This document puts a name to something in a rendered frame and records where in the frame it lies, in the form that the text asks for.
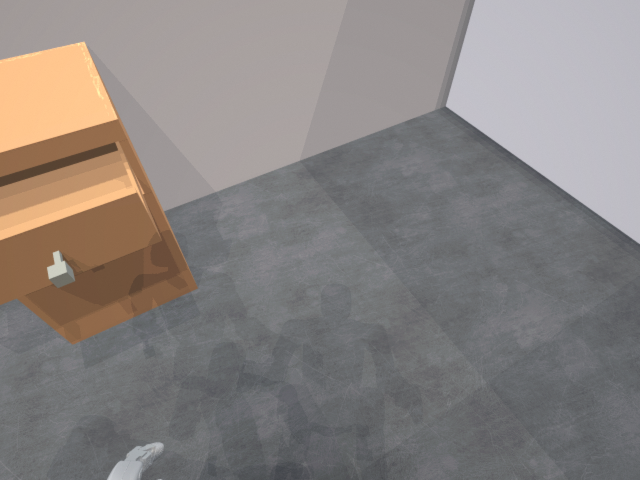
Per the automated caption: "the left robot hand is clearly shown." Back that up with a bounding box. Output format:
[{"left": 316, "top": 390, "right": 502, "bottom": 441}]
[{"left": 107, "top": 442, "right": 164, "bottom": 480}]

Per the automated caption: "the handle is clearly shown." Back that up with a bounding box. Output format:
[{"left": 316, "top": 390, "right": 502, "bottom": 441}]
[{"left": 47, "top": 251, "right": 75, "bottom": 288}]

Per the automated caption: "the cabinet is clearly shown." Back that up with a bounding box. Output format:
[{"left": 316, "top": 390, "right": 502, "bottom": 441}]
[{"left": 0, "top": 42, "right": 198, "bottom": 345}]

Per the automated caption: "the drawer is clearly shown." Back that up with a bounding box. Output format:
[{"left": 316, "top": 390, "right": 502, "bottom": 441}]
[{"left": 0, "top": 141, "right": 162, "bottom": 305}]

